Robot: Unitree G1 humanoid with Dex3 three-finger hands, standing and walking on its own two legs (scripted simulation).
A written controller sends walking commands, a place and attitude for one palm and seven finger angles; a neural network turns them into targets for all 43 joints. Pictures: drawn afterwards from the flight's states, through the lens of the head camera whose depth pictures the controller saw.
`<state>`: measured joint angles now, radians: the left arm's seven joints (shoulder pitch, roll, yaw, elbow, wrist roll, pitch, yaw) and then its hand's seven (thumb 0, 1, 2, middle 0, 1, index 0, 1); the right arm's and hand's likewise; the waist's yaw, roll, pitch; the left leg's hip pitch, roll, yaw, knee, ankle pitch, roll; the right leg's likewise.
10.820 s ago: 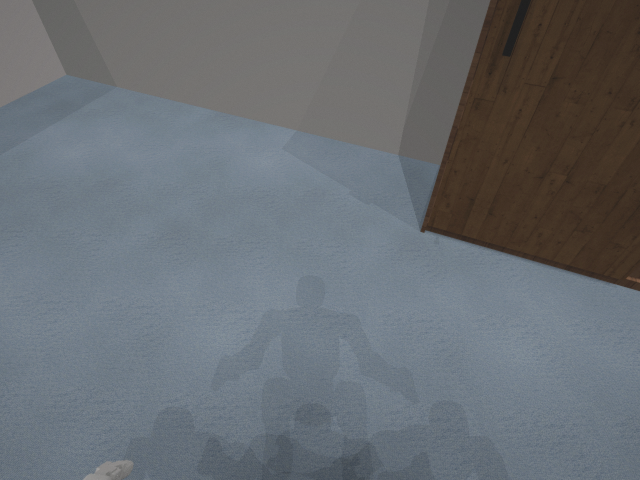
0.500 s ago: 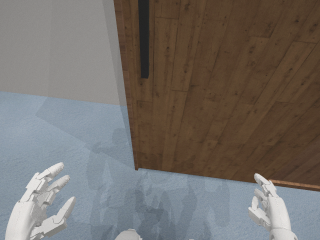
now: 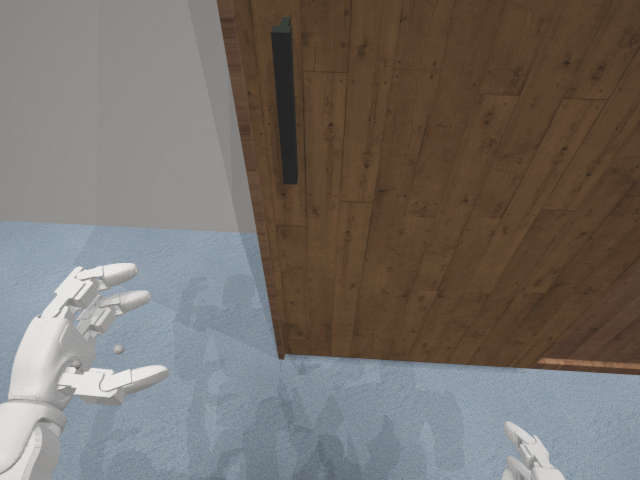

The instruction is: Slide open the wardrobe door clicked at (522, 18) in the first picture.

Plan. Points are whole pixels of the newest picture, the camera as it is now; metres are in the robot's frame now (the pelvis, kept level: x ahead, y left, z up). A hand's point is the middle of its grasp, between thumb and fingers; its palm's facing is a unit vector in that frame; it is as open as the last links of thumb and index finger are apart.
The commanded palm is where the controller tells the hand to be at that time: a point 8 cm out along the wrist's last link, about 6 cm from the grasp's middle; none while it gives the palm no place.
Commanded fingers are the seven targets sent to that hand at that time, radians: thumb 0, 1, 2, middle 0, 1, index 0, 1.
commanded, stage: raise the hand with hooked fingers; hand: left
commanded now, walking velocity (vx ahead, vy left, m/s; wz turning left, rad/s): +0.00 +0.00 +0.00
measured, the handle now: (288, 108) +0.56 +0.10 +0.18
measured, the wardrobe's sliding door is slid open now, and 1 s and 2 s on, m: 0.00 0.00 0.00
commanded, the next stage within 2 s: move the hooked fingers beside the handle in 1.10 s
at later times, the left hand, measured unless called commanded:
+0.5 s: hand (56, 264) +0.27 +0.28 +0.18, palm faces +0.09 -0.99 -0.08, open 13.9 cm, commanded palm +0.24 +0.32 +0.19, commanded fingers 0.00 -0.50 0.30 -0.30 -1.20 -0.30 -1.20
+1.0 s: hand (76, 239) +0.28 +0.26 +0.20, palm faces +0.11 -0.99 -0.06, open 13.9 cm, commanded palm +0.25 +0.30 +0.20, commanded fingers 0.00 -0.50 0.30 -0.30 -1.20 -0.30 -1.20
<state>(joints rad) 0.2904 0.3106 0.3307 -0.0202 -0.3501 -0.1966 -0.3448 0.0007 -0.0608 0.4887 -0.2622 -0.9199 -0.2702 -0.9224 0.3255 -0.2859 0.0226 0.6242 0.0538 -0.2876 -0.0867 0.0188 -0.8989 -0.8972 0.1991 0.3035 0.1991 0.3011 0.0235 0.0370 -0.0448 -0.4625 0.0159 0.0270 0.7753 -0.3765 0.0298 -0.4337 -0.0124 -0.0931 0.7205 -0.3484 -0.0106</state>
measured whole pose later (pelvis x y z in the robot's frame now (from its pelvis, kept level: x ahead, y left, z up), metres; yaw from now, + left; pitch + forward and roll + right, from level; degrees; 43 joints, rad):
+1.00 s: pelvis +0.01 -0.02 +0.03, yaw +0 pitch -3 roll +0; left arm -0.12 0.45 0.48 0.15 -0.33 0.16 -0.42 -0.01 -0.50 0.30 -0.30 -1.20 -0.31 -1.20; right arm 0.23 -0.27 0.07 0.60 0.08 -0.21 -0.11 0.02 -0.90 -0.90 0.20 0.30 0.20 0.30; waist 0.06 0.05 0.00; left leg -0.19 0.02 0.02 0.50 -0.26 0.00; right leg -0.18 0.01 -0.09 0.47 -0.25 -0.04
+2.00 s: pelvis +0.01 -0.01 +0.03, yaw -1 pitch +0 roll +0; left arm -0.48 0.37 0.29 0.44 -0.22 0.13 -0.25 -0.01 -0.50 0.30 -0.30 -1.20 -0.31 -1.20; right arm 0.24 -0.26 0.08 0.64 0.08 -0.16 -0.11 0.02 -0.90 -0.90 0.20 0.30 0.20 0.30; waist 0.00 0.03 -0.01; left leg -0.24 0.01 0.05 0.49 -0.26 0.02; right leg -0.24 -0.01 -0.07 0.49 -0.25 -0.02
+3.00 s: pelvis +0.02 -0.01 +0.02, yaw -3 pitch +7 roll +0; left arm -0.90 0.43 0.37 1.07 -0.11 -0.14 -0.18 -0.01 -0.49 0.30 -0.30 -1.20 -0.30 -1.20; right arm 0.42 -0.28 0.03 0.68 0.04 -0.06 -0.05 0.01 -0.90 -0.90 0.20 0.30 0.20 0.30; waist -0.10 0.03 -0.05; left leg -0.41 0.03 0.08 0.57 -0.30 0.02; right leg -0.42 0.01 -0.04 0.56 -0.27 -0.03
